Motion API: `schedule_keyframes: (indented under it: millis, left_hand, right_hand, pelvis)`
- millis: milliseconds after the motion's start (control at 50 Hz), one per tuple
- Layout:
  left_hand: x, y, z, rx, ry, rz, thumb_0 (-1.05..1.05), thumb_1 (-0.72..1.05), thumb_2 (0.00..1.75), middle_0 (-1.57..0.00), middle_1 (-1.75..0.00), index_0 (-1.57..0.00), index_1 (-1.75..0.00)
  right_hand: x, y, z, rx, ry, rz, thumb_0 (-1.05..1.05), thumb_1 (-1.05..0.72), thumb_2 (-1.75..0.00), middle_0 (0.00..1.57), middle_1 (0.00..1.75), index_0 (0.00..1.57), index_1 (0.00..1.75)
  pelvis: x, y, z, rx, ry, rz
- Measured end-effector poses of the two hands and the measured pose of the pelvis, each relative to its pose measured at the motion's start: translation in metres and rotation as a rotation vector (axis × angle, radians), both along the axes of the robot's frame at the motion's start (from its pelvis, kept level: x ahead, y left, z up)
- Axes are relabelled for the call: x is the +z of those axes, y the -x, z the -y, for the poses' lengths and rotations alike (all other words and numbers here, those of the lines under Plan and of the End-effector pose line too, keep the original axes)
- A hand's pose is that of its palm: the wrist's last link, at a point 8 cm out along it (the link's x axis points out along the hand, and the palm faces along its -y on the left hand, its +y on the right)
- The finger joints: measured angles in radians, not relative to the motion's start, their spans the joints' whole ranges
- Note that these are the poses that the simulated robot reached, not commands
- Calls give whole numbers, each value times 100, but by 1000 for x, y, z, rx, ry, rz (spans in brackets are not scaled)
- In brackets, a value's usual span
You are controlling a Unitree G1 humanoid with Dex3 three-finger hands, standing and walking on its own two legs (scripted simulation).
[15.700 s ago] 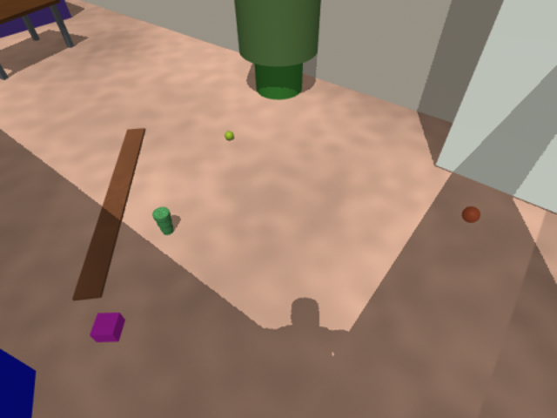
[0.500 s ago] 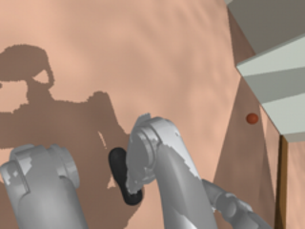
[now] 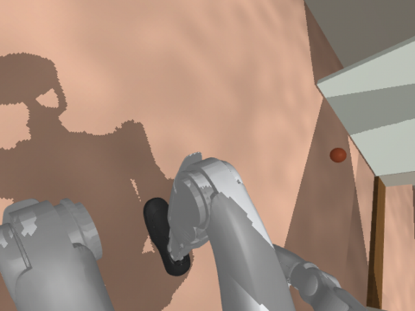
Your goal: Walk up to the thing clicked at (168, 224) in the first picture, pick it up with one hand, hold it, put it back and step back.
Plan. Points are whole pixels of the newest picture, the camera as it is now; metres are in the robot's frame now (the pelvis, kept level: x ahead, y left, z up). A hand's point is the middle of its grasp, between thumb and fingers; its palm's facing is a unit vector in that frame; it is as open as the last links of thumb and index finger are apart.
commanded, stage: settle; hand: left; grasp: from the side
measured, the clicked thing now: out of the picture +0.48 +0.28 -0.23
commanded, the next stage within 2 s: lift in 1.90 s
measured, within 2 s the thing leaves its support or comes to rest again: leaves its support in 0.26 s
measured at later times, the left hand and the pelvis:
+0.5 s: hand out of the picture +0.47 +0.30 -0.14, palm faces +0.39 -0.92 -0.02, open 6.9 cm; pelvis +0.00 +0.00 +0.01, yaw +2 degrees
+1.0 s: hand out of the picture +0.45 +0.31 -0.03, palm faces +0.37 -0.93 -0.06, open 6.3 cm; pelvis +0.01 -0.01 +0.04, yaw +7 degrees
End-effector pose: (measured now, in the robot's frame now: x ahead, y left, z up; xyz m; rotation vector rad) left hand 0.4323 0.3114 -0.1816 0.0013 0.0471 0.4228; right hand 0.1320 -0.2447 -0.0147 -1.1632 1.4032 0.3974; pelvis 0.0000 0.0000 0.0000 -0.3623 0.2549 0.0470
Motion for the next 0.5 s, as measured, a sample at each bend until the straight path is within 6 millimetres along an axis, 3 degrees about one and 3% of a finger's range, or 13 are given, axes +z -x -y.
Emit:
schedule_keyframes:
  millis: [260, 500]
  left_hand:
    - [3, -3, -4, 0, 4, 15, 4, -11, 84, -67, -81, -94, -123]
    - [43, 2, -26, -18, -37, 75, 5, -16, 91, -70, -82, -106, -134]
  right_hand:
    - [3, 4, -1, -24, 6, -10, 0, -92, -90, 21, 30, 20, 30]
    - [-1, 0, 4, -100, -32, 20, 0, -92, -90, 21, 30, 20, 30]
  pelvis:
    - [3, -1, -1, 5, 4, -7]
    - [9, -4, 3, 21, -18, -54]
